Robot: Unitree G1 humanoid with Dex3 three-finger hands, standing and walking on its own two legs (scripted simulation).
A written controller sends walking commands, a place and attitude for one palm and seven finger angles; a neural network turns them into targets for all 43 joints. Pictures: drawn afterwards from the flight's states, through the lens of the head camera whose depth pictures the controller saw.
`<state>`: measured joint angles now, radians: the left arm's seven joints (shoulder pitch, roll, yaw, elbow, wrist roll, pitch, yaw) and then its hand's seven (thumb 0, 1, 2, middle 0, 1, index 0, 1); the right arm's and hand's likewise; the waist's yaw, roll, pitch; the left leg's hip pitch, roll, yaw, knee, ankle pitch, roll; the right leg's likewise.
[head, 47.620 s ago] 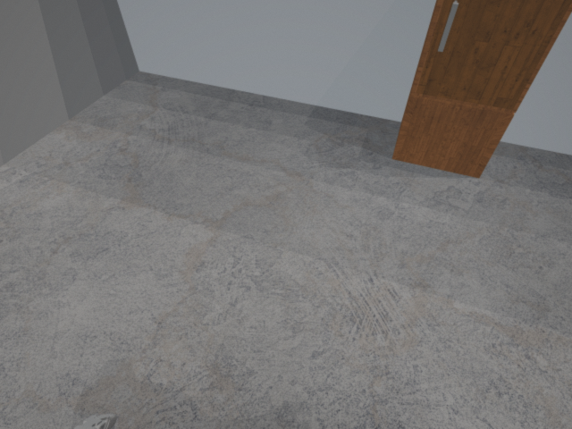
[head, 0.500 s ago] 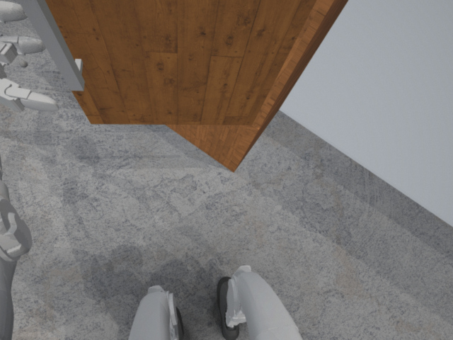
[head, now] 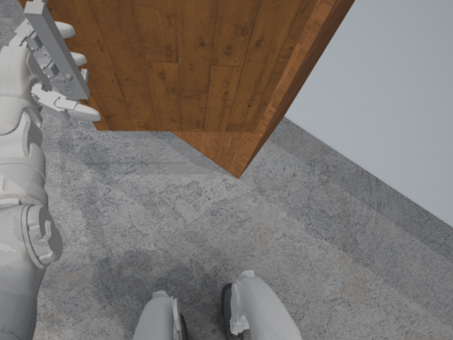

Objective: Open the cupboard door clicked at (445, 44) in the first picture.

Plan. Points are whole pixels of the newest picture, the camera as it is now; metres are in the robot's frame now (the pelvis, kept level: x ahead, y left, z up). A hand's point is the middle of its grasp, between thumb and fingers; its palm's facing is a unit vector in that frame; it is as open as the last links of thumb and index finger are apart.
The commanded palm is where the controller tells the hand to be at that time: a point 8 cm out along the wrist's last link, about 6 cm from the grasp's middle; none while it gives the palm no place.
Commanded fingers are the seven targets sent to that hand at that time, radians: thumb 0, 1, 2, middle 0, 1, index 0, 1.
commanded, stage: slide the fingers in behind the handle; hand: left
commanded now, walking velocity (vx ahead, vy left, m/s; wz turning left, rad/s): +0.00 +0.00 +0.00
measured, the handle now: (65, 49) +0.58 +0.20 +0.05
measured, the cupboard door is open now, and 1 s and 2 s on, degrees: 38 38 52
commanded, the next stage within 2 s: close the thumb around the handle in 0.62 s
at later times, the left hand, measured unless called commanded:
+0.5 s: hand (77, 77) +0.53 +0.19 +0.05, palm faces -0.05 -1.00 -0.02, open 14.0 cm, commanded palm +0.51 +0.23 +0.05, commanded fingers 0.00 -0.50 0.30 -0.30 -1.20 -0.30 -1.20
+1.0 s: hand (68, 81) +0.52 +0.20 +0.05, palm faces -0.06 -1.00 -0.01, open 11.7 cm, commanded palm +0.51 +0.23 +0.05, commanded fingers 0.00 0.34 0.66 -0.36 -1.29 -0.36 -1.29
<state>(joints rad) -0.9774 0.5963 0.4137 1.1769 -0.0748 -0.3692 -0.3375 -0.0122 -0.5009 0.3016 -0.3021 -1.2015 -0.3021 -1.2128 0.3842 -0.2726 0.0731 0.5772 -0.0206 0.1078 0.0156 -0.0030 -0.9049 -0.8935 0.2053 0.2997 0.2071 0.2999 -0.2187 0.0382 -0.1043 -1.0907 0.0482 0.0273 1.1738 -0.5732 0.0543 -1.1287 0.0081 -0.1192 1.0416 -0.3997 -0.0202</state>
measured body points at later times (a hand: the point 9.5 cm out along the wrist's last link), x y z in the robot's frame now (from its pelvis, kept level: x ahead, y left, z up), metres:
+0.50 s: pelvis +0.00 -0.01 +0.00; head +0.17 +0.01 +0.41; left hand +0.53 +0.24 +0.06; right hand -0.01 -0.27 -0.11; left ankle -0.02 +0.08 -0.65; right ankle +0.04 -0.12 -0.65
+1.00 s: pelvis -0.01 +0.00 +0.00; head +0.16 +0.03 +0.41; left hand +0.52 +0.25 +0.06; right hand -0.01 -0.26 -0.10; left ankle -0.02 +0.08 -0.65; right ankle +0.04 -0.12 -0.65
